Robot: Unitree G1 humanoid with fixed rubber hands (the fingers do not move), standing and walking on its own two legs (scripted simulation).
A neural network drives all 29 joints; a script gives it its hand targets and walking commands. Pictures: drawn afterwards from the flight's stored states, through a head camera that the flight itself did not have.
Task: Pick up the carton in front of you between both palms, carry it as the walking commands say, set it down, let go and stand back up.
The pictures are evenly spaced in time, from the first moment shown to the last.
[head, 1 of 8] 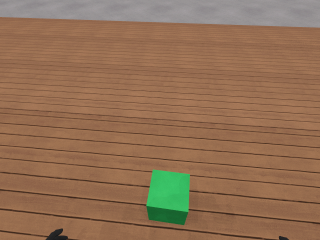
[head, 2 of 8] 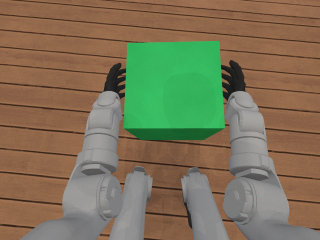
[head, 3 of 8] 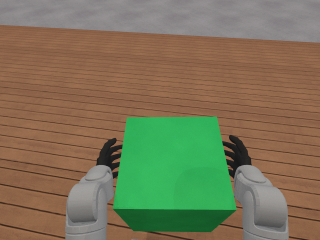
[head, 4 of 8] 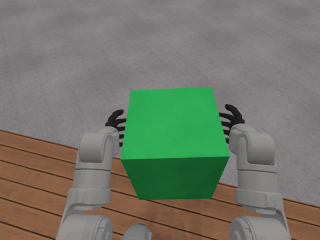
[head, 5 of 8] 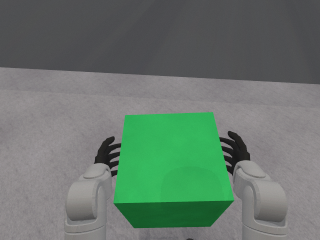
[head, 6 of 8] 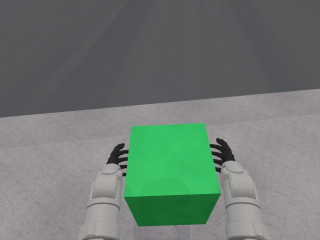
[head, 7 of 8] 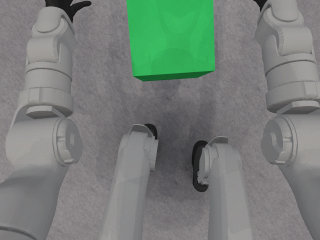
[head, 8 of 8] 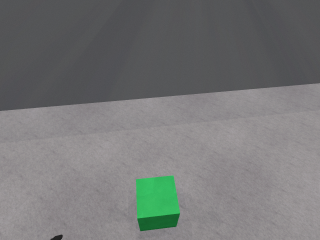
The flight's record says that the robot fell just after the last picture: no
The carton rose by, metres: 0.68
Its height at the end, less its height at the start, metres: -0.34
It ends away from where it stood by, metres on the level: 6.60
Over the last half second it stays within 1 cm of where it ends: yes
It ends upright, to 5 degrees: yes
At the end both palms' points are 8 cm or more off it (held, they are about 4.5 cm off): yes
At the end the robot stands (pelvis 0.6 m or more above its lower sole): yes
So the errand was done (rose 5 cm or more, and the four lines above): yes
